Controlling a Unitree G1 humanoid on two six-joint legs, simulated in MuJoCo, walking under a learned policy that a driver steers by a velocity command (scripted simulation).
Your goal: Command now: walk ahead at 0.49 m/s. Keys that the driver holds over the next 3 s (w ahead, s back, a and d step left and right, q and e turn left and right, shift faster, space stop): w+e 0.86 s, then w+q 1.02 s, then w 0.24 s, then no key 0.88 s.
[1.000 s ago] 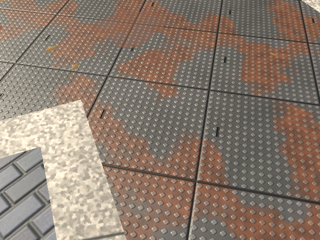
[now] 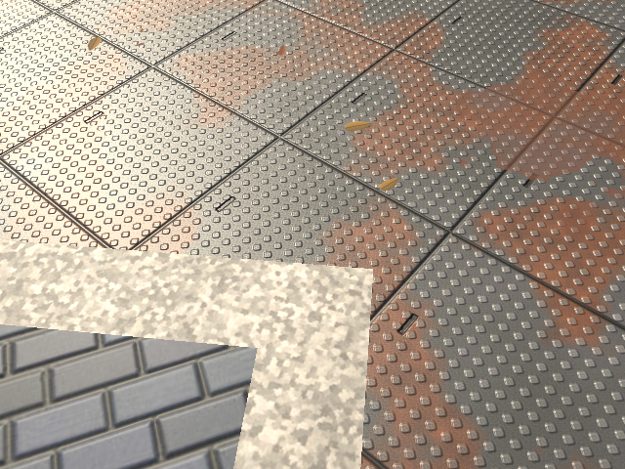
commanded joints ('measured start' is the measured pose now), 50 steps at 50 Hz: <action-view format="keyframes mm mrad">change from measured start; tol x32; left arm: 1 5 77 8 -33 -10 -15 -6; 33 -380 48 0 -217 25 89 -68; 38 69 198 65 -99 42 68 -20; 50 4 131 27 -52 -12 18 -1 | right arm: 1 -37 10 20 -71 -1 -9 11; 50 27 -47 4 -10 19 15 -11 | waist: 1 -36 -109 28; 13 -137 205 -278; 32 -71 33 84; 39 42 -333 -312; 50 -32 -69 19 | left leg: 1 -44 49 36 -162 97 -32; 11 427 -26 52 -600 110 -15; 13 878 421 -481 -715 -115 126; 19 464 250 -128 -861 141 79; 36 644 255 289 -508 942 41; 38 337 208 307 21 495 -10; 39 -99 -17 215 378 -280 -74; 50 -92 122 56 -36 136 -63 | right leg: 1 -15 -232 236 -204 179 -155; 10 35 -231 285 -7 302 -104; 15 -533 -72 136 841 -253 -33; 37 6 51 -75 186 -48 -139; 39 530 -386 755 6 -219 -332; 50 77 -198 222 -196 410 -140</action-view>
